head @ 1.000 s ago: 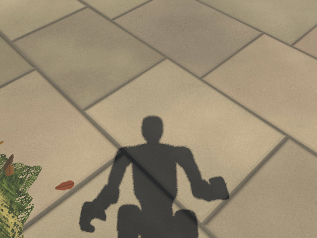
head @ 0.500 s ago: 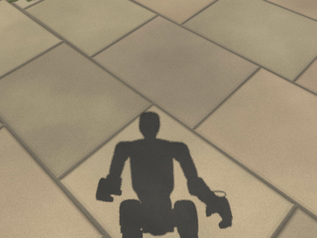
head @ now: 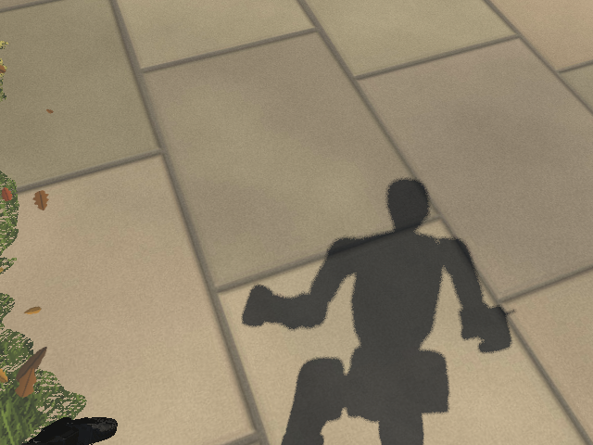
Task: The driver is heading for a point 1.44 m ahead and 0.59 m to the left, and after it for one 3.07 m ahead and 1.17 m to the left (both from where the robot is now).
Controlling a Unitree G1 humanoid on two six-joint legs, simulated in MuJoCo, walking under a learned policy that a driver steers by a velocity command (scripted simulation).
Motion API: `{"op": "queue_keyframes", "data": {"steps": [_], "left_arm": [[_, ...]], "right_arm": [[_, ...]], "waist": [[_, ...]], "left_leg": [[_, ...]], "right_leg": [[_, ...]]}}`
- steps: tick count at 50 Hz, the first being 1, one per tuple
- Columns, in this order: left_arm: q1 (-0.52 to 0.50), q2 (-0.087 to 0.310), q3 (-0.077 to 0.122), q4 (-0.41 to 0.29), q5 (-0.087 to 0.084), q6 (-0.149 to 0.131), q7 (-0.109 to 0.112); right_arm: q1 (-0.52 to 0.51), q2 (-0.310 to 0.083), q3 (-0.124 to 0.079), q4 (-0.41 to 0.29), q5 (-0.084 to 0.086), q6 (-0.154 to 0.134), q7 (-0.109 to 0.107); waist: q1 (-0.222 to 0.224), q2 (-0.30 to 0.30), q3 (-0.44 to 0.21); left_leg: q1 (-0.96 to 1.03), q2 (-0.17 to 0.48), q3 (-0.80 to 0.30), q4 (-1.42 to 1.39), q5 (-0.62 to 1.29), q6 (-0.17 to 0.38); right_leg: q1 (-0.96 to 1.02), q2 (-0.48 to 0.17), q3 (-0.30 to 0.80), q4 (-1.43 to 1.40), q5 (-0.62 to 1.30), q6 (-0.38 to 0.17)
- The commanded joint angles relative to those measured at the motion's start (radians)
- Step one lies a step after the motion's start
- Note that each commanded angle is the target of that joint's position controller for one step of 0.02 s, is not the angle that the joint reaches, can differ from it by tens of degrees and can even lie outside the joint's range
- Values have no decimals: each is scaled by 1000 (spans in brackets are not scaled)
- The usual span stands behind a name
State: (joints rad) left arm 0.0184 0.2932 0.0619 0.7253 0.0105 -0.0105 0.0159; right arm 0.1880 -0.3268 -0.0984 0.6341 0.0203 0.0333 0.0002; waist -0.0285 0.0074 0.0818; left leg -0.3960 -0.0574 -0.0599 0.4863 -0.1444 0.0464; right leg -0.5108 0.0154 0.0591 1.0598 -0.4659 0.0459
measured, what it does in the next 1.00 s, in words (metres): walks ahead, turning left: right foot, then left foot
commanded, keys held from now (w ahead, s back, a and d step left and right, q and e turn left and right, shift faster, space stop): q+shift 0.44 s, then w+q+shift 0.24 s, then w+e+shift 0.32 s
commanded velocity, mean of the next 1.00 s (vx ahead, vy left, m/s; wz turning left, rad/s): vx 0.35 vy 0.00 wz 0.69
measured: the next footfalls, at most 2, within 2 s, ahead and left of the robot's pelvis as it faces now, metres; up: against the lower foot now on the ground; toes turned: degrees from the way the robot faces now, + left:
right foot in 0.20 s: +0.14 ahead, -0.15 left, +0.00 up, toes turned +20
left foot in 0.72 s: -0.03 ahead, +0.08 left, +0.00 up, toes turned +49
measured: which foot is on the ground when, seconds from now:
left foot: down 0.00-0.20, up 0.22-0.70, down 0.72-1.00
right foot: up 0.00-0.18, down 0.20-0.70, up 0.72-1.00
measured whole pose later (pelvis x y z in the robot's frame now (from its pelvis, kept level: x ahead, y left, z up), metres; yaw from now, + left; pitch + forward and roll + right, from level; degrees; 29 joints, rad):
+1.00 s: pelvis +0.14 +0.13 -0.02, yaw +39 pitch +2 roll -1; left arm 0.11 0.28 0.04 0.73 -0.05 -0.07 -0.09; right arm 0.48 -0.24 -0.02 0.76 -0.02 -0.10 -0.02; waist -0.06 -0.03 0.03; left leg 0.21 -0.02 0.18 0.18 -0.43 0.03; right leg -0.86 -0.04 -0.03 0.83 0.13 -0.04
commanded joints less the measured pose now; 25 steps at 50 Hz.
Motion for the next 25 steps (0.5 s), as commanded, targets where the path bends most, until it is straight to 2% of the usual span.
{"op": "queue_keyframes", "data": {"steps": [1,4,7,9,10,11,12,13,14,15,16,18,19,22,23,25], "left_arm": [[37,70,21,-43,-7,-10,5],[47,67,16,-32,-17,-9,-2],[61,89,28,-29,-20,-9,-13],[129,107,44,-8,-19,-14,-16],[163,165,62,-5,-6,-11,-9],[121,242,73,-16,20,2,0],[71,206,65,-46,52,-5,1],[9,139,49,-77,44,-7,11],[-35,110,42,-87,26,-4,21],[-45,101,38,-92,11,-1,31],[-33,100,34,-90,7,1,40],[24,112,36,-79,13,7,49],[62,120,38,-71,16,10,50],[117,157,53,-61,17,16,41],[142,178,63,-58,8,15,35],[160,216,79,-57,-12,1,22]], "right_arm": [[-64,-159,-51,-108,-5,-4,-30],[-56,-179,-63,-116,3,6,-41],[-75,-170,-62,-132,2,17,-40],[-106,-150,-55,-145,8,22,-40],[-76,-101,-40,-148,5,24,-38],[-7,-40,-24,-161,4,20,-32],[18,-125,-44,-158,-8,3,-23],[15,-189,-63,-129,-1,3,-19],[27,-188,-67,-107,-3,11,-22],[42,-169,-63,-94,-8,19,-25],[46,-142,-54,-96,-4,25,-21],[-11,-103,-36,-127,9,24,-17],[-46,-92,-29,-143,12,23,-16],[-85,-77,-19,-171,7,23,-6],[-83,-75,-16,-172,7,22,-1],[-82,-83,-14,-176,10,18,14]], "waist": [[50,78,-232],[37,119,-275],[33,175,-252],[69,183,-233],[61,94,-242],[-13,-227,-221],[-23,-276,-183],[-26,-190,-148],[-33,-139,-117],[-28,-116,-113],[-18,-108,-104],[23,-116,-95],[50,-124,-103],[85,-143,-140],[97,-151,-170],[97,-181,-175]], "left_leg": [[216,203,-307,-115,376,192],[187,183,-347,-100,284,156],[134,160,-413,-94,121,118],[60,115,-421,-45,13,70],[-42,51,-366,74,-191,23],[-229,-113,-146,319,-466,-31],[-285,-14,-129,548,-444,-65],[-267,28,-108,637,-363,-75],[-256,41,-82,685,-298,-89],[-268,51,-64,750,-245,-103],[-276,64,-39,794,-218,-117],[-305,94,17,736,-176,-136],[-325,109,27,689,-172,-146],[-307,148,38,564,-198,-160],[-285,155,56,530,-207,-154],[-253,168,80,481,-222,-125]], "right_leg": [[-20,37,30,-187,59,30],[77,65,43,-322,149,34],[154,73,48,-443,186,18],[292,45,37,-637,294,-8],[409,-110,153,-723,278,-63],[455,-346,447,-805,287,-210],[369,-441,556,-844,265,-297],[322,-384,429,-829,231,-277],[290,-306,304,-810,231,-233],[303,-268,229,-796,261,-213],[305,-255,166,-792,323,-217],[353,-241,76,-798,390,-233],[405,-255,62,-797,417,-247],[502,-310,24,-790,469,-275],[513,-327,20,-816,347,-270],[504,-361,34,-874,71,-247]]}}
